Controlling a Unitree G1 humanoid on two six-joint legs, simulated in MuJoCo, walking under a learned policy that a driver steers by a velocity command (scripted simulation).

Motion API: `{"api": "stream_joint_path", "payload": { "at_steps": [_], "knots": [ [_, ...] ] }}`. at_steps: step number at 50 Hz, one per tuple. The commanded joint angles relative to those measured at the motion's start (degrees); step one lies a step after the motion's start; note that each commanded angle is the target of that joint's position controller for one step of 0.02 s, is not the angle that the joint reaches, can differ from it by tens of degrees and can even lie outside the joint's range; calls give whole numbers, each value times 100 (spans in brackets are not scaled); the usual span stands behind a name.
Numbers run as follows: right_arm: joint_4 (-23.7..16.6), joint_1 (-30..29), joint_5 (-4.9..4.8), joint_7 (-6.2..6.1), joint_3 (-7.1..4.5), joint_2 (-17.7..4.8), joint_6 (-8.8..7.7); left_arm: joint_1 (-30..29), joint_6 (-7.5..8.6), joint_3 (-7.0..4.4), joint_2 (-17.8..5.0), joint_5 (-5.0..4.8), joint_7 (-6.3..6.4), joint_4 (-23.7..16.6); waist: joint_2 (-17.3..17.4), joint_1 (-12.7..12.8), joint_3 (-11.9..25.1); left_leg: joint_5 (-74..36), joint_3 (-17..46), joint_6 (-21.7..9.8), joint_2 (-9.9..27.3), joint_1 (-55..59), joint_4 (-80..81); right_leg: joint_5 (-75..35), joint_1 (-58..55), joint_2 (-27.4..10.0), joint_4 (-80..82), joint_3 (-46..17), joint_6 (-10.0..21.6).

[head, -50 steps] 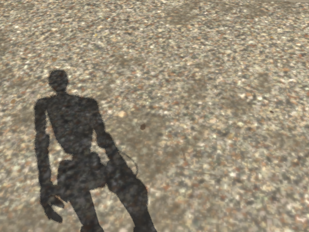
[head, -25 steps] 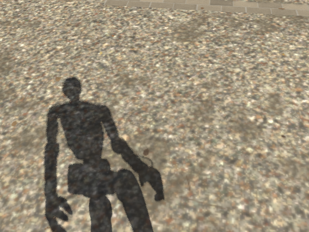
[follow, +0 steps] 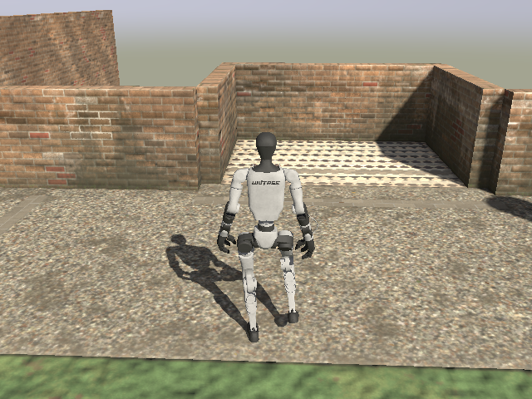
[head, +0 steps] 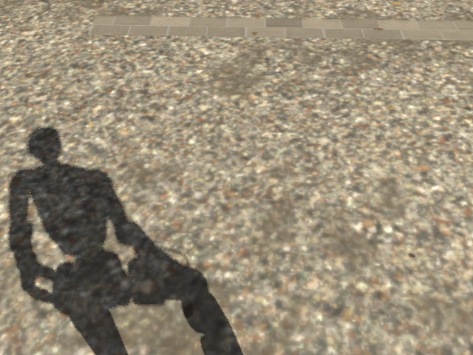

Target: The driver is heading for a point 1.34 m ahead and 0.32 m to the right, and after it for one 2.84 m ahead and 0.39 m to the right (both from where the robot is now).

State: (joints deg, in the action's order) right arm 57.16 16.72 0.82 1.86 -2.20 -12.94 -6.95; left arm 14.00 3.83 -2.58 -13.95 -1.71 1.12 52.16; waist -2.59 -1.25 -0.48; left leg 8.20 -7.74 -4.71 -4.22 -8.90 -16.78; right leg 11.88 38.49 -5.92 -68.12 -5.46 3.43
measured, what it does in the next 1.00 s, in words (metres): walks ahead, turning right: right foot, then left foot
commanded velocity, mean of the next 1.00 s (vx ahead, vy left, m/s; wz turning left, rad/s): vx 0.50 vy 0.00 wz -0.37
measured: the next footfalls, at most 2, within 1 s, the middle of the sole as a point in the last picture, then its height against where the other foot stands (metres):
right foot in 0.34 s outside the picture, level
left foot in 0.84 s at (269, 298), level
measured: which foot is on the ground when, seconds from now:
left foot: down 0.00-0.32, up 0.34-0.82, down 0.84-1.00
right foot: up 0.00-0.32, down 0.34-0.86, up 0.88-1.00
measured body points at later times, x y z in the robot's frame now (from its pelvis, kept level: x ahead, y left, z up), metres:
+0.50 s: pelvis +0.28 -0.10 +0.00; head +0.31 -0.12 +0.44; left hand +0.44 +0.13 -0.12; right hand +0.33 -0.39 -0.12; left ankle +0.28 +0.08 -0.65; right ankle +0.30 -0.17 -0.74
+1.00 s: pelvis +0.58 -0.13 -0.01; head +0.61 -0.13 +0.44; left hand +0.75 +0.09 -0.13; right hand +0.59 -0.42 -0.11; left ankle +0.65 -0.07 -0.74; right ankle +0.45 -0.22 -0.65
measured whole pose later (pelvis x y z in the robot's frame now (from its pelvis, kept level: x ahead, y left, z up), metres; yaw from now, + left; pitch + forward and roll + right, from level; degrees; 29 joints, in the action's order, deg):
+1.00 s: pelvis +0.58 -0.13 -0.01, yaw -22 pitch +2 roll +0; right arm 46.6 12.4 0.2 1.9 -2.7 -14.9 -6.5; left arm 17.4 4.3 -2.7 -15.3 -0.7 0.1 45.4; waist -1.9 -0.4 -0.6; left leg 8.8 -2.5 -4.0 -3.3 -18.7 -25.4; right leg 19.9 25.1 -0.3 -67.8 -3.4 2.8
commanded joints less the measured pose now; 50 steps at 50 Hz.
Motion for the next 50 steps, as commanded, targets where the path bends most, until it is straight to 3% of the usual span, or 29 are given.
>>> {"api": "stream_joint_path", "payload": {
  "at_steps": [1,6,11,12,14,15,16,17,18,19,20,21,22,23,26,31,35,38,40,41,42,43,44,45,46,47,48,49,50],
  "knots": [
    [-274,-325,32,-106,-96,-632,-120,371,-43,-95,-234,55,16,-211,500,290,-291,-646,845,-803,1708,-570,1201,-840,213,-222,387,-293,-94],
    [-212,57,-20,-253,-105,-856,-33,-632,58,-48,-102,70,-162,-571,380,-71,-329,-956,301,-584,1744,254,1102,-1857,419,-121,2102,160,-113],
    [-90,516,-113,-288,-159,-1026,176,-1453,51,13,-42,50,-377,-1094,381,-360,-577,-1240,76,-483,2091,1385,646,-1103,776,-41,2898,598,18],
    [-105,492,-131,-288,-178,-1069,221,-1481,47,3,-72,43,-416,-1186,432,-317,-564,-1593,10,-433,2145,1520,458,-776,689,23,2979,714,91],
    [-222,267,-138,-307,-222,-1215,294,-1190,33,-84,-253,34,-473,-1277,679,-37,-264,-3491,-244,-275,2136,1520,-281,-188,-144,378,3079,1101,301],
    [-284,144,-128,-327,-241,-1276,342,-640,27,-192,-436,19,-483,-1196,783,295,92,-4505,-387,-183,2063,1409,-1110,-58,-950,663,3142,1289,439],
    [-363,48,-133,-343,-224,-1244,379,304,25,-387,-772,5,-450,-965,681,792,606,-4724,-549,-5,1808,978,-2386,-381,-2300,974,3532,1317,653],
    [-551,100,-56,-341,-154,-1101,324,1266,-24,-626,-1417,17,-317,-784,-51,1125,1216,-2925,-590,278,1508,-566,-4326,-396,-4157,124,3757,-171,1059],
    [-829,694,47,-194,125,-177,87,1132,15,-671,-1943,44,-303,-868,-1335,393,1896,2329,216,560,240,-3073,-6219,389,-6029,-1295,4470,-3568,2182],
    [-953,-67,-199,-116,-15,-826,-186,1393,52,-538,-1392,94,-297,-909,-702,863,2196,2322,1309,383,337,-3702,-6649,441,-6231,-1382,5144,-4134,2089],
    [-1151,-575,-365,-95,-75,-990,-296,1108,92,-451,-1084,134,-280,-905,-539,819,1356,1769,1282,223,611,-4138,-6489,-204,-5696,-1176,5091,-3165,1758],
    [-1154,-642,-274,-135,-59,-935,-321,611,99,-387,-888,94,-279,-1035,110,533,971,1263,1272,187,886,-3826,-5997,-820,-4780,-916,5078,-2374,1537],
    [-1100,-601,-165,-177,-114,-952,-273,170,85,-326,-701,99,-283,-1180,306,281,679,1021,1224,237,1055,-3377,-5525,-1384,-3934,-677,5168,-1790,1379],
    [-1123,-451,-138,-172,-151,-960,-175,-26,89,-278,-594,153,-272,-1275,209,76,597,886,1276,287,1171,-2971,-5272,-1614,-3435,-526,5315,-1544,1332],
    [-1244,-437,-23,-181,-163,-759,34,31,128,-308,-770,107,-201,-1292,212,-84,386,529,1099,574,1119,-2763,-4526,-2244,-2784,-322,5550,-1055,1380],
    [-1518,-1451,-24,-166,-60,-498,30,550,109,-301,-813,83,-63,-1091,-119,332,130,-1284,880,666,860,-2588,-2285,-2085,-2686,49,5587,-385,1009],
    [-1726,-2051,-113,-85,-60,-606,-25,865,133,-303,-895,73,-83,-888,-241,600,-113,-1667,895,489,728,-2556,-1508,-1336,-3097,-246,5526,-684,928],
    [-1854,-2162,-103,3,-99,-759,-100,947,83,-321,-936,75,-37,-780,-254,552,-186,-1081,980,237,719,-2864,-1214,-1664,-3897,-602,5182,-967,865],
    [-1808,-1864,-102,26,-142,-855,-131,828,25,-340,-1002,93,-10,-778,-340,362,-62,-603,845,77,587,-2413,-1123,-2520,-4107,-632,4848,-968,744],
    [-1692,-1410,-96,9,-206,-957,-139,700,-4,-335,-1020,106,-10,-808,-359,103,207,-555,655,-43,400,-1709,-998,-3487,-4073,-464,4364,-828,651],
    [-1476,-603,-69,-20,-303,-1153,-138,607,-22,-282,-926,146,-26,-860,-264,-268,769,-803,697,-236,472,-496,-1059,-3901,-3757,-138,3417,-595,511],
    [-1341,439,-13,-51,-366,-1461,-120,619,-26,-173,-697,240,-36,-978,319,-628,1611,-909,1844,-625,1447,1168,-1174,-2410,-2710,290,1722,-317,319],
    [-1125,902,-12,-6,-472,-1773,-70,1626,81,-29,-137,85,-92,-905,2173,-221,2248,157,4538,-1607,2668,3137,-642,1628,-407,1250,-317,-102,-121],
    [-1130,855,-175,12,-342,-1224,-57,1412,148,-86,-632,3,-100,-820,1605,-420,1952,1422,5155,-1425,2610,3030,-116,2026,369,974,-911,-620,-56],
    [-1233,382,-189,-21,-267,-957,-32,664,185,-161,-937,-55,-116,-1005,1027,-449,1045,1456,4243,-1117,2415,2204,2,1482,660,662,-906,-445,-19],
    [-1338,-70,-126,-29,-221,-906,7,255,199,-146,-899,13,-95,-1118,450,-273,588,854,3557,-951,2193,1314,125,954,436,352,-612,-176,-25],
    [-1362,-265,-75,-10,-184,-813,13,74,201,-168,-843,117,-81,-1169,339,-138,278,204,3163,-938,2001,688,271,686,272,191,-268,-84,-56],
    [-1355,-328,-17,-2,-145,-736,-1,182,171,-186,-774,144,-84,-1172,490,39,265,-237,2837,-889,1823,350,391,513,-51,33,-28,-80,-63],
    [-1322,-322,-25,11,-136,-705,-11,320,132,-176,-669,128,-83,-1138,629,119,281,-502,2587,-893,1692,190,509,443,-229,-11,168,-24,-91]
  ]
}}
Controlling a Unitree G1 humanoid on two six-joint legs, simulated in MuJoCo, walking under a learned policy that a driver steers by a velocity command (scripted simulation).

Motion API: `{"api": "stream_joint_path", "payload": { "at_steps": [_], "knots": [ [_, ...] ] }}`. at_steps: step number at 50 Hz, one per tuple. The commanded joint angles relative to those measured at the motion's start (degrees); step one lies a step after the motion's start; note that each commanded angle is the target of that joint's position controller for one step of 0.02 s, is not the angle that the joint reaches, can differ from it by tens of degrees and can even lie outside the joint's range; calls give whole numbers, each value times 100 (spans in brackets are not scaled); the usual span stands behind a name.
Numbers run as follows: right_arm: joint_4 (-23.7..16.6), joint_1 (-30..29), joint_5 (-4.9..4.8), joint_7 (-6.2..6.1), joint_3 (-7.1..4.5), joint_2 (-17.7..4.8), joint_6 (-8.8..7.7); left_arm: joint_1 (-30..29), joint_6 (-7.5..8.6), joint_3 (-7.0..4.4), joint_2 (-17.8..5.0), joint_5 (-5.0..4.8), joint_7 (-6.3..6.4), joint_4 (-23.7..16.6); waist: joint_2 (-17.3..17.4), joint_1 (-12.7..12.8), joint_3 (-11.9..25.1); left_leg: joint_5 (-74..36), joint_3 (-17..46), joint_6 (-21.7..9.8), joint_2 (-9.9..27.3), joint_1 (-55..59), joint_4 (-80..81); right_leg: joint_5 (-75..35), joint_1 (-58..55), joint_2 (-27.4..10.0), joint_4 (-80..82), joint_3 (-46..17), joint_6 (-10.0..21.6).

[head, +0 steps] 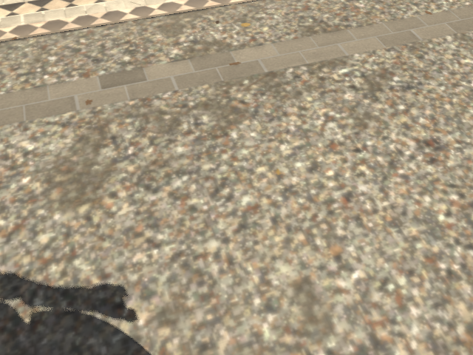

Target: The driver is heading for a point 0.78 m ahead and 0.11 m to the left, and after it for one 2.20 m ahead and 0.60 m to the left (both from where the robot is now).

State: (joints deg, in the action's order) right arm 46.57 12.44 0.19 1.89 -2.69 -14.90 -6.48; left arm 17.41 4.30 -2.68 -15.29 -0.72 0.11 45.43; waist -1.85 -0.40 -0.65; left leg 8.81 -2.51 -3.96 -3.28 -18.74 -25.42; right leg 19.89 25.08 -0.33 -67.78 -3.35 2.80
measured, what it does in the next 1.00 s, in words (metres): walks ahead: right foot, then left foot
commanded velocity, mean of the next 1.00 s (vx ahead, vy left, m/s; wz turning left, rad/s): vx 0.39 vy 0.00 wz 0.18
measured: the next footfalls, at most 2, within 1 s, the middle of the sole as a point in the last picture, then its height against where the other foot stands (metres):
right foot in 0.40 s outside the picture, level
left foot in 0.90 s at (209, 322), level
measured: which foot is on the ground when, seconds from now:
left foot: down 0.00-0.40, up 0.42-0.88, down 0.90-1.00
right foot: up 0.00-0.38, down 0.40-0.90, up 0.92-1.00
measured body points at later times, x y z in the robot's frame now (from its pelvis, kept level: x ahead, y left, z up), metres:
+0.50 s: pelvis +0.27 -0.06 -0.01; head +0.30 -0.06 +0.44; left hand +0.46 +0.19 -0.09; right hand +0.29 -0.33 -0.14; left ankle +0.12 +0.08 -0.65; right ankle +0.35 -0.14 -0.74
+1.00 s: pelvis +0.46 -0.02 -0.01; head +0.50 +0.01 +0.44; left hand +0.53 +0.28 -0.13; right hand +0.67 -0.25 -0.10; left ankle +0.53 +0.08 -0.74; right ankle +0.39 -0.17 -0.66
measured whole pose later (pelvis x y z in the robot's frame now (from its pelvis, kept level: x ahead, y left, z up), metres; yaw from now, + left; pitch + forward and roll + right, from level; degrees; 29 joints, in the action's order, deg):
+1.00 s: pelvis +0.46 -0.02 -0.01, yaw +14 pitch +3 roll -2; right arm 39.5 9.8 -0.6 1.7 -4.2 -16.1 -1.9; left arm 8.8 2.6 -3.3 -16.4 -0.4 0.6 45.2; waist -0.3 -0.4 -2.5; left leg 8.4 0.2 -5.3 -3.1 -27.4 -32.6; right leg 29.6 22.5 0.4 -64.3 0.9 0.3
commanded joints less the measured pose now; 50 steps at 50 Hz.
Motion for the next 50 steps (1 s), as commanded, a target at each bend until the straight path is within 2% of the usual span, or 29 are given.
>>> {"api": "stream_joint_path", "payload": {
  "at_steps": [1,4,7,10,14,17,19,20,21,22,23,24,25,26,27,28,30,32,35,38,41,43,44,45,46,47,48,49,50],
  "knots": [
    [-216,162,8,8,-95,-544,-73,67,52,-147,-433,22,25,-439,619,75,303,-838,1842,-1007,1540,1081,1456,-386,1066,-595,305,-155,-70],
    [-86,359,-33,-52,-158,-783,-66,-335,10,-113,-330,69,58,-601,541,26,147,-1483,1425,-1073,1541,1030,1664,-895,1417,-701,1010,-23,-242],
    [16,581,-74,-116,-163,-828,17,-856,38,-79,-231,63,38,-725,517,-139,80,-1707,1012,-877,1365,1175,1703,-1825,1484,-664,2013,83,-289],
    [144,870,-115,-138,-149,-863,66,-1418,80,-43,-145,25,-25,-859,539,-356,-50,-1478,779,-733,1271,1292,1676,-2471,1268,-509,2938,219,-270],
    [323,1209,-127,-147,-148,-916,172,-2064,139,-29,-166,-37,-162,-1108,568,-559,-271,-1362,927,-738,1560,1863,1441,-2292,1373,-358,3537,298,-185],
    [390,1176,-140,-195,-190,-1029,260,-2077,200,-62,-290,-41,-258,-1205,676,-393,-245,-1916,1015,-629,1785,2283,1062,-1685,1144,-241,3853,326,28],
    [351,933,-148,-218,-209,-1115,300,-1230,217,-197,-548,-2,-238,-984,742,147,270,-3491,778,-461,1585,2204,128,-1621,-205,67,4137,581,264],
    [284,868,-110,-226,-158,-994,302,-275,211,-335,-852,30,-183,-709,615,557,920,-3538,551,-290,1291,1640,-970,-1884,-1679,-88,4044,428,492],
    [101,882,58,-238,-30,-684,264,824,172,-446,-1330,99,-104,-537,-256,872,1836,-1465,252,-75,842,315,-2916,-2199,-3461,-1357,3865,-1047,905],
    [105,1660,-63,-169,125,-110,127,840,158,-453,-1504,113,-160,-449,-1715,405,2414,2390,591,153,-40,-1785,-4478,-1114,-4941,-2348,4590,-3630,1769],
    [157,1231,-184,-131,-21,-799,36,716,144,-323,-929,38,-155,-496,-955,622,1906,2350,1029,104,333,-2421,-4984,-427,-4578,-2135,4871,-3519,1526],
    [7,696,-277,-111,-81,-966,-1,296,138,-251,-734,23,-129,-543,-589,566,1087,1777,904,63,578,-2599,-4929,-710,-3736,-1966,4992,-2553,1273],
    [-9,459,-245,-135,-74,-862,17,-90,137,-208,-638,56,-140,-581,-51,373,704,1291,785,110,828,-2329,-4659,-1243,-2916,-1728,5177,-1935,1129],
    [-11,384,-172,-152,-104,-799,73,-338,157,-175,-497,87,-163,-586,4,214,411,999,777,164,970,-2126,-4357,-1571,-2337,-1527,5391,-1480,1059],
    [30,550,-176,-154,-115,-707,160,-453,200,-158,-432,127,-172,-555,-172,37,357,789,836,196,1089,-1799,-4220,-1676,-1972,-1414,5597,-1149,1003],
    [74,669,-191,-164,-107,-585,240,-480,250,-170,-417,128,-181,-497,-250,-30,319,676,839,239,1100,-1621,-4139,-1777,-1730,-1356,5770,-915,1009],
    [67,680,-174,-213,-128,-489,353,-536,319,-192,-498,180,-165,-370,-190,-149,103,509,879,374,993,-1599,-3957,-3316,-1409,-1334,5812,-304,1017],
    [-46,522,-110,-244,-147,-451,384,-562,306,-219,-594,217,-88,-273,-170,-195,45,95,886,498,890,-1720,-3497,-4443,-1370,-1284,5716,250,950],
    [-239,71,-62,-164,-112,-328,368,-673,195,-226,-700,182,55,-235,-225,-75,67,-939,510,505,810,-1433,-2252,-4531,-1366,-1033,5645,937,745],
    [-529,-434,-42,-39,-88,-268,379,-465,63,-258,-842,124,165,-109,-186,168,154,-1297,298,464,741,-1345,-1506,-4487,-1832,-1199,5433,1065,732],
    [-795,-587,-32,74,-162,-428,421,-491,-98,-312,-951,14,212,-53,-262,175,189,-638,216,299,689,-1461,-1180,-4474,-2376,-1476,4940,1011,667],
    [-872,-380,-19,132,-237,-565,431,-648,-199,-354,-1023,-62,263,-95,-328,30,281,-72,36,120,514,-1191,-976,-4886,-2498,-1529,4309,1014,538],
    [-804,3,-25,140,-301,-652,412,-751,-248,-359,-1015,-94,292,-134,-256,-171,443,-201,-110,-11,314,-688,-572,-5086,-2441,-1381,3671,1124,393],
    [-709,454,-19,76,-430,-914,401,-572,-271,-335,-930,-70,289,-115,79,-344,777,-1041,-40,-233,138,185,-139,-4675,-2193,-1036,2709,1280,148],
    [-756,822,-23,-81,-596,-1491,444,-421,-238,-253,-749,141,252,-247,1037,-399,1233,-3116,1455,-706,1154,1472,-237,-2563,-967,-614,1107,1389,-197],
    [-890,750,-5,-92,-628,-1869,436,104,-163,-87,-305,284,131,-432,1860,68,1959,-2595,3948,-2014,2337,3099,-45,2031,1055,457,-559,668,-438],
    [-934,973,-56,-56,-518,-1374,427,-321,-56,-151,-644,106,-5,-409,1101,-401,2252,-307,4209,-1951,2211,3140,542,1690,1623,235,-982,-292,-316],
    [-968,697,-106,-60,-448,-1118,395,-728,1,-182,-748,-61,-58,-544,841,-372,1499,1193,3725,-1632,1994,2572,829,1088,2021,27,-778,-246,-189],
    [-1019,366,-165,-83,-400,-979,409,-897,15,-198,-749,-23,-32,-526,373,-215,958,1943,3388,-1325,1784,1824,1039,623,1966,-224,-306,-190,-158]
  ]
}}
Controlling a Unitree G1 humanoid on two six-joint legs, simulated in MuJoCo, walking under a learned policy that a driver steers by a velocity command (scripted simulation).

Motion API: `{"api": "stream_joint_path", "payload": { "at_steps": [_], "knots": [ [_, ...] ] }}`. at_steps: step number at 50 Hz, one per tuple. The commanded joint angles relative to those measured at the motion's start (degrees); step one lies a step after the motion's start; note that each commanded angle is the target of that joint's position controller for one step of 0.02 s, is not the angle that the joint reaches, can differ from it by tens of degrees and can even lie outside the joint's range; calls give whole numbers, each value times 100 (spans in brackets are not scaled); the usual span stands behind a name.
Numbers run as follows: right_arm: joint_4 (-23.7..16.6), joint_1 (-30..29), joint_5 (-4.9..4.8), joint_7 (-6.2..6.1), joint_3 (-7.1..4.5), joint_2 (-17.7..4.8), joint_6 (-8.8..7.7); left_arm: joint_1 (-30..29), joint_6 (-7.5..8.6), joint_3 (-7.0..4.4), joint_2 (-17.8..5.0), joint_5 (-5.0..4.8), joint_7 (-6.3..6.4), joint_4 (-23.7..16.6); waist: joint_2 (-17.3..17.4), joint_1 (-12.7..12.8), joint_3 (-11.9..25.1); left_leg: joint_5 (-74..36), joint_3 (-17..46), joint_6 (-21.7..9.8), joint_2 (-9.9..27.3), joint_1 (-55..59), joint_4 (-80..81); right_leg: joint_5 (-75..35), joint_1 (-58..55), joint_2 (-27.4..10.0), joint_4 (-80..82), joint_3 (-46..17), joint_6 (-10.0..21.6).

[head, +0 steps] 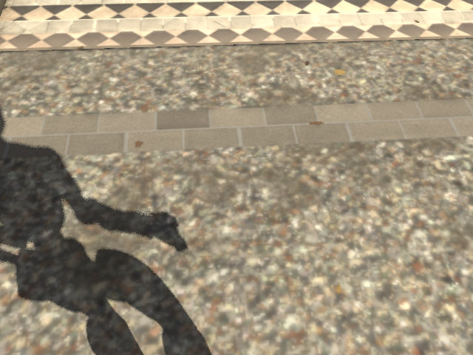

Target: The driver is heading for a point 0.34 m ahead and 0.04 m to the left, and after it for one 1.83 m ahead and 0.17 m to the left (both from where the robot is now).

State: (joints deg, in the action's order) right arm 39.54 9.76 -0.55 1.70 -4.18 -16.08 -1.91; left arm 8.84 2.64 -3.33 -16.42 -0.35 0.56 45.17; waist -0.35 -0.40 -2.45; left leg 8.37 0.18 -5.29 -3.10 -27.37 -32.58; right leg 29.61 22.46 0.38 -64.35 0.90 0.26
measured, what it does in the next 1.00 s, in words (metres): walks ahead, turning left: right foot, then left foot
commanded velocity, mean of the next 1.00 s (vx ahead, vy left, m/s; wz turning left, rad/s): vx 0.45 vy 0.00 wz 0.37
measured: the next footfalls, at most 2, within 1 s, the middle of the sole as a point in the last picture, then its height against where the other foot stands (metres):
right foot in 0.38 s outside the picture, level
left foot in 0.86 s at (153, 353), level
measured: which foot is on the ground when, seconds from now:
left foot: down 0.00-0.38, up 0.40-0.84, down 0.86-1.00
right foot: up 0.00-0.36, down 0.38-0.86, up 0.88-1.00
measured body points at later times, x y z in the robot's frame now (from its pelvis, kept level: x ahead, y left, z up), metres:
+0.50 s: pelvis +0.18 -0.05 +0.01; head +0.19 -0.06 +0.46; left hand +0.22 +0.26 -0.07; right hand +0.38 -0.28 -0.09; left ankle +0.12 +0.08 -0.66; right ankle +0.21 -0.15 -0.73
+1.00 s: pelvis +0.40 +0.09 +0.01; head +0.43 +0.11 +0.46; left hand +0.31 +0.36 -0.12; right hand +0.66 -0.07 -0.08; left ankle +0.40 +0.21 -0.72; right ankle +0.35 -0.10 -0.63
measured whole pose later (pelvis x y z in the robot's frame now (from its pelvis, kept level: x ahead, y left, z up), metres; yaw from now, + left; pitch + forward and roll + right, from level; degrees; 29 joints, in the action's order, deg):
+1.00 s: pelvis +0.40 +0.09 +0.01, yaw +21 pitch +2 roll +0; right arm 36.8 8.6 0.3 1.6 -2.8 -13.9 -4.2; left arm 20.6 3.6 -3.0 -16.8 -2.0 -0.2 50.6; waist -1.3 2.4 -2.5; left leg 11.0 -4.6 -1.8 0.1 -20.2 -29.1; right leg 22.8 22.9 -4.3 -67.5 -2.8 0.6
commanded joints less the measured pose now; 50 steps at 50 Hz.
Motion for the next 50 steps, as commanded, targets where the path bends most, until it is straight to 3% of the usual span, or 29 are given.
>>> {"api": "stream_joint_path", "payload": {
  "at_steps": [1,3,4,8,13,15,17,18,19,20,21,22,23,25,28,32,36,39,41,42,43,44,45,46,47,48,49,50],
  "knots": [
    [-387,355,-71,-88,-201,-750,-32,-141,161,-181,-721,45,-29,-506,243,-78,765,2024,2869,-1035,1610,1953,1929,-636,1944,-424,-114,-589,81],
    [-520,147,55,-152,-188,-720,-40,-66,135,-199,-639,114,-2,-507,520,108,643,1687,2497,-948,1247,1232,2158,-1105,1307,-407,411,-485,17],
    [-549,179,66,-188,-209,-758,-54,-29,148,-186,-558,121,11,-493,562,105,678,1391,2308,-956,1145,1152,2151,-1258,1186,-370,694,-437,-42],
    [-519,463,-2,-292,-279,-915,-56,-345,186,-116,-371,83,32,-563,675,-85,712,1119,2080,-890,999,1126,2013,-1843,962,-203,1951,-446,-275],
    [-485,682,-59,-287,-302,-991,21,-739,315,-117,-444,-18,-47,-713,829,-283,638,1511,2415,-806,1011,1142,1764,-1955,534,15,2961,-493,-315],
    [-485,714,-63,-271,-287,-959,54,-701,389,-148,-511,-68,-81,-743,887,-243,619,1741,2676,-775,1023,1139,1620,-1816,187,89,3259,-511,-223],
    [-523,580,-72,-267,-237,-819,82,-326,455,-197,-534,-94,-91,-651,881,44,576,2034,2779,-624,861,908,1307,-1947,-559,79,3822,-453,-71],
    [-547,532,-63,-269,-180,-638,84,17,470,-246,-598,-77,-76,-550,786,239,604,2150,2646,-455,661,569,916,-1932,-1192,-86,4054,-481,22],
    [-611,462,-43,-270,-59,-252,62,693,477,-326,-856,5,-33,-425,323,512,876,2521,2200,-157,340,-227,-218,-1453,-2245,-914,4239,-1235,302],
    [-807,560,-100,-263,36,49,8,1148,416,-409,-1307,159,-13,-354,-926,456,978,2698,1097,145,-354,-1495,-1746,13,-3087,-1999,4844,-2974,874],
    [-969,487,-145,-257,-44,-419,-70,1196,402,-465,-1376,154,-65,-280,-1399,403,566,2505,968,210,71,-2479,-2655,1164,-2887,-2557,5200,-4260,1295],
    [-862,401,-109,-249,-137,-757,-70,987,400,-364,-975,53,-58,-371,-998,413,208,2052,998,268,326,-2659,-3107,1143,-2670,-2342,5178,-3796,1223],
    [-742,435,-62,-228,-171,-777,-42,826,379,-283,-727,21,-47,-409,-788,361,85,1605,930,330,395,-2614,-3315,576,-2513,-2009,5160,-3130,1005],
    [-731,362,-50,-166,-174,-650,-32,570,340,-201,-573,67,-28,-428,-723,248,-22,910,836,411,613,-2381,-3351,-723,-2124,-1640,5291,-2095,796],
    [-788,204,-73,-115,-126,-422,-34,694,380,-186,-565,128,-24,-309,-652,284,60,163,639,541,681,-2153,-3371,-2152,-1920,-1386,5405,-1063,786],
    [-916,-207,-77,-72,-69,-293,-20,853,341,-195,-688,114,-1,-117,-541,375,8,-551,488,631,707,-2064,-2395,-3270,-2060,-1365,5401,-283,785],
    [-1137,-1000,-44,72,87,12,-120,1327,254,-155,-778,-59,-41,217,-422,581,-286,-806,0,501,651,-1482,-940,-3348,-2038,-1392,5481,-178,916],
    [-1268,-1358,-84,170,81,-72,-220,1530,158,-184,-985,-153,-71,362,-471,573,-424,-343,-189,358,510,-1108,-225,-3875,-2362,-1609,5324,-362,968],
    [-1206,-1003,-77,169,-36,-347,-271,1515,109,-222,-1159,-175,-50,438,-680,222,-142,-37,-246,173,257,-227,182,-5342,-2543,-1645,4780,-373,862],
    [-1021,-308,-62,128,-153,-559,-282,1433,92,-220,-1196,-194,-33,468,-707,-240,315,-275,-347,6,103,852,476,-6235,-2428,-1502,4026,-194,739],
    [-768,602,-26,44,-295,-864,-265,1395,120,-178,-1101,-166,-22,445,-673,-703,947,-640,-182,-169,275,2441,393,-6049,-1704,-1246,2941,-38,550],
    [-580,1716,94,-99,-429,-1395,-196,1379,183,-12,-624,58,-36,209,240,-1019,2078,-1172,1324,-528,1749,4502,-30,-3448,-208,-814,930,134,311],
    [-576,1611,174,-84,-359,-1487,-191,2091,286,151,-71,-39,-94,185,1608,-515,3072,-194,3750,-1279,2920,5593,726,519,1362,-21,-653,-553,94],
    [-562,1530,165,-72,-249,-947,-189,1571,319,-56,-761,-234,-103,224,950,-768,2522,246,3474,-1058,2682,4954,1093,316,1811,-259,-1122,-958,100],
    [-468,1192,84,-74,-164,-743,-212,1100,307,-103,-830,-294,-97,24,912,-626,1480,54,2503,-842,2450,4136,1260,-178,2140,-470,-1080,-719,106],
    [-416,825,52,-58,-106,-564,-244,918,275,-94,-712,-220,-60,19,558,-408,1011,-253,1924,-718,2187,3318,1479,-653,1961,-677,-844,-628,73],
    [-384,519,61,-29,-71,-398,-287,924,209,-125,-656,-133,-39,35,612,-187,675,-442,1425,-642,1961,2670,1716,-978,1705,-804,-614,-609,43],
    [-338,338,98,-18,-68,-321,-346,1147,117,-122,-517,-142,-43,96,742,17,578,-461,1085,-601,1856,2229,1969,-1241,1333,-907,-537,-654,16]
  ]
}}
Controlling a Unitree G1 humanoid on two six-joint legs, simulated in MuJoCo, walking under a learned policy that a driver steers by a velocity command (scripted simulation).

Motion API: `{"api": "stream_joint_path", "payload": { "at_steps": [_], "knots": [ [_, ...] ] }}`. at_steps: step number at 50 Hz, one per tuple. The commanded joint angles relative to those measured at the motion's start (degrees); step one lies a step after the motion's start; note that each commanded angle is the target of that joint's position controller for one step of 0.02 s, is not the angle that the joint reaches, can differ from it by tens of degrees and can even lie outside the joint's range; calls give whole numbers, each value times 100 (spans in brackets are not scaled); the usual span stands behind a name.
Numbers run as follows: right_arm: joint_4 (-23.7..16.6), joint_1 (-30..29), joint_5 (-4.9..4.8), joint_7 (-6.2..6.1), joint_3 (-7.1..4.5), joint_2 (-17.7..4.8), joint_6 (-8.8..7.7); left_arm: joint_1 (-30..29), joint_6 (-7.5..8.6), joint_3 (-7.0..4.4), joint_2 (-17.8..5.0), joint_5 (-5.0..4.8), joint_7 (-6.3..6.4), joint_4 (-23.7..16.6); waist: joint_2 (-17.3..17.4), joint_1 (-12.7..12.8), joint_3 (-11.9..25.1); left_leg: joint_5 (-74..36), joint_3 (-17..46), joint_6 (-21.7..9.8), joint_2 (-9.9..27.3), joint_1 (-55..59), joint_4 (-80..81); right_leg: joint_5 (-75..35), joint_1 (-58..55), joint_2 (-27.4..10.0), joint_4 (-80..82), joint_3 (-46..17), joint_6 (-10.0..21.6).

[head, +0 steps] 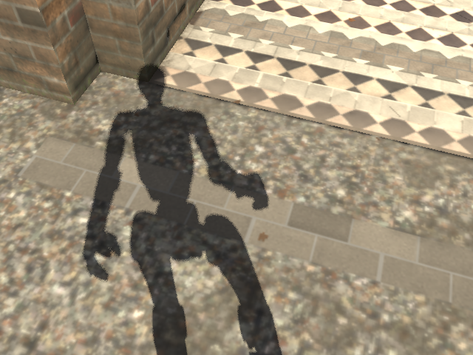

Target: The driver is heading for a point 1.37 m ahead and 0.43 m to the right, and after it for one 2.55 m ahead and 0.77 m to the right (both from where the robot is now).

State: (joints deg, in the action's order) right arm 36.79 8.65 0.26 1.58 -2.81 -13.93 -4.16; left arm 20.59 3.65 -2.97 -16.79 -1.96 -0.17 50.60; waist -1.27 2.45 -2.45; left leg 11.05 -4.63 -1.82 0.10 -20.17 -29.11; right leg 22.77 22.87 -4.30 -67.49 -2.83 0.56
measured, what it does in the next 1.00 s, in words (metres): walks ahead, turning right: right foot, then left foot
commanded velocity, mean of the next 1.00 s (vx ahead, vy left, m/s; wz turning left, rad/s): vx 0.50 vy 0.00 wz -0.41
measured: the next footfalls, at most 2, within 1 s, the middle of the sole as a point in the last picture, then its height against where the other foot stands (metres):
right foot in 0.38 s outside the picture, level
left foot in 0.90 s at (287, 270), level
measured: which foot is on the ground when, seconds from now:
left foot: down 0.00-0.40, up 0.42-0.88, down 0.90-1.00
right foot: up 0.00-0.36, down 0.38-0.92, up 0.94-1.00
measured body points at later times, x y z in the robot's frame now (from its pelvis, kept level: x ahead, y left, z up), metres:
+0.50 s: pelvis +0.26 -0.09 -0.01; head +0.30 -0.11 +0.44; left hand +0.48 +0.14 -0.11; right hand +0.29 -0.39 -0.13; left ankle +0.18 +0.10 -0.63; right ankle +0.31 -0.17 -0.73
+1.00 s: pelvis +0.56 -0.14 -0.01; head +0.59 -0.14 +0.44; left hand +0.73 +0.09 -0.13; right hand +0.61 -0.45 -0.09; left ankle +0.67 -0.08 -0.73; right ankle +0.36 -0.18 -0.65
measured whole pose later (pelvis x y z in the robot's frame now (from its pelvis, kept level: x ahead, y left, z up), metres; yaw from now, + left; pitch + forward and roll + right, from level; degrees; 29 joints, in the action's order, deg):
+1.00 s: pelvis +0.56 -0.14 -0.01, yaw -27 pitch +2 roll +1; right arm 42.1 7.2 -0.3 2.2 -3.0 -15.7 -6.7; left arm 20.3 2.6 -2.9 -16.5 -1.3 0.4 44.8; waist -1.4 1.6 -1.0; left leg 9.2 -1.8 -2.9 -2.7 -23.3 -30.3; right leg 26.6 15.1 3.8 -62.7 -7.0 2.5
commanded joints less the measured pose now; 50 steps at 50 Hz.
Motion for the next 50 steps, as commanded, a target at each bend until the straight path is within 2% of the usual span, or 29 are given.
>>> {"api": "stream_joint_path", "payload": {
  "at_steps": [1,4,8,12,15,17,18,19,20,21,22,23,24,25,26,28,30,34,36,39,42,43,44,45,46,47,48,49,50],
  "knots": [
    [0,345,25,-7,-219,-482,-180,60,-61,-138,-326,-3,32,-418,790,-172,490,-768,1363,-972,1502,1258,1839,-680,1147,-454,-181,-259,-43],
    [216,246,54,-59,-277,-578,-283,-216,-198,-144,-205,23,51,-562,588,-61,108,-1300,713,-975,1531,979,2152,-1112,1454,-474,156,-345,-136],
    [427,368,60,-164,-338,-773,-256,-845,-156,-103,-147,69,-66,-798,446,-201,-104,-1476,-54,-845,1387,1190,2215,-2295,1613,-394,1504,-231,-115],
    [620,674,-43,-222,-428,-1054,-166,-1651,-142,-38,-121,84,-234,-1135,293,-496,-335,-1458,-412,-752,1587,1697,2181,-2492,1626,-315,2519,155,63],
    [742,788,-147,-232,-489,-1210,-38,-1916,-160,-72,-254,89,-317,-1372,349,-515,-353,-2069,-578,-616,1740,2324,1768,-1863,1652,-170,2878,422,295],
    [742,712,-194,-252,-533,-1398,49,-1618,-195,-180,-444,90,-324,-1419,540,-266,14,-3965,-742,-474,1703,2523,929,-1252,942,234,2914,809,525],
    [728,620,-227,-256,-535,-1442,106,-989,-212,-298,-627,69,-309,-1298,549,117,380,-4710,-876,-361,1573,2419,-8,-1162,94,534,3061,1001,684],
    [705,620,-230,-267,-474,-1328,123,-16,-235,-505,-989,54,-236,-1039,400,595,896,-4496,-1000,-145,1304,1809,-1357,-1450,-1386,823,3354,966,903],
    [562,817,-2,-275,-302,-854,70,589,-291,-677,-1614,25,-109,-928,-757,600,1318,-1316,-1006,181,888,192,-3359,-1821,-2936,-260,3515,-831,1310],
    [267,1146,17,-216,-116,-353,-115,208,-189,-656,-1918,42,-149,-1164,-1651,-4,2203,2354,213,446,-335,-1856,-5099,-260,-4381,-1407,4700,-4313,2497],
    [223,442,-198,-145,-223,-963,-300,247,-99,-502,-1354,67,-218,-1257,-614,450,2185,2082,1068,284,-36,-2446,-5294,84,-4337,-1462,5248,-4358,2194],
    [107,92,-323,-123,-230,-1012,-382,103,-24,-432,-1102,96,-220,-1215,-431,385,1424,1603,981,126,178,-2706,-5022,-160,-3731,-1298,5213,-3568,1954],
    [161,58,-214,-177,-209,-923,-409,-258,13,-375,-941,88,-214,-1253,105,101,914,1154,977,88,456,-2455,-4501,-829,-2842,-1047,5158,-2876,1750],
    [224,92,-59,-220,-254,-984,-381,-588,22,-312,-722,113,-181,-1319,73,-108,720,886,991,111,630,-2038,-4009,-1446,-2181,-829,5171,-2339,1631],
    [248,196,-22,-209,-278,-998,-312,-748,22,-275,-653,180,-148,-1424,-74,-260,644,699,1014,139,707,-1682,-3827,-1830,-1756,-686,5281,-2099,1601],
    [258,251,36,-203,-270,-885,-195,-748,45,-289,-695,166,-93,-1457,-65,-339,599,494,915,287,674,-1493,-3403,-2459,-1397,-553,5419,-1775,1646],
    [177,-13,65,-215,-229,-760,-123,-562,57,-322,-823,136,-15,-1398,-15,-290,453,52,825,462,582,-1596,-2815,-2817,-1190,-428,5480,-1465,1621],
    [76,-709,29,-138,-109,-537,-145,-288,26,-282,-748,117,76,-1232,-279,27,290,-1482,714,563,390,-1373,-1091,-2496,-1123,-124,5480,-913,1260],
    [15,-1045,-19,-69,-75,-511,-189,-93,27,-280,-782,113,75,-1122,-344,202,181,-1930,643,523,284,-1133,-582,-2111,-1110,-193,5507,-950,1198],
    [-103,-1370,-62,15,-94,-649,-257,173,9,-285,-809,99,68,-957,-340,337,9,-1746,702,347,245,-1367,-166,-2077,-1686,-485,5256,-1235,1209],
    [-135,-1294,-60,78,-130,-770,-319,251,-62,-309,-855,112,102,-852,-454,238,-33,-1071,671,91,183,-1402,91,-2671,-2304,-768,4926,-1492,1121],
    [-94,-1101,-63,79,-155,-824,-333,201,-88,-319,-878,113,110,-844,-535,123,24,-827,593,-9,119,-1151,146,-3165,-2396,-774,4748,-1493,1061],
    [25,-653,-50,60,-218,-925,-350,66,-110,-314,-881,110,113,-870,-557,-150,256,-790,421,-150,-42,-501,324,-4109,-2387,-619,4298,-1352,960],
    [222,98,-12,31,-317,-1128,-364,-23,-120,-261,-768,136,105,-918,-450,-517,831,-1053,470,-368,49,689,275,-4624,-2116,-304,3393,-1092,804],
    [346,1109,57,-2,-379,-1431,-358,-44,-119,-152,-537,234,111,-1059,118,-908,1727,-1106,1586,-770,1000,2348,109,-3345,-1145,101,1758,-798,593],
    [582,1540,34,45,-481,-1763,-306,870,-25,-27,-56,104,85,-1047,1934,-521,2315,86,4256,-1718,2179,4210,622,557,1101,1072,-197,-440,135],
    [593,1538,-142,67,-340,-1201,-291,603,32,-83,-552,35,74,-983,1381,-752,1984,1430,4826,-1580,2146,4111,1138,959,1880,805,-739,-886,148],
    [537,1148,-138,33,-261,-953,-260,-102,65,-160,-817,-16,52,-1135,875,-812,1123,1446,3942,-1318,1951,3369,1252,448,2159,519,-778,-738,172],
    [471,777,-60,14,-218,-904,-214,-492,94,-140,-761,43,58,-1237,406,-667,685,859,3299,-1168,1716,2592,1360,-20,2007,237,-531,-462,171]
  ]
}}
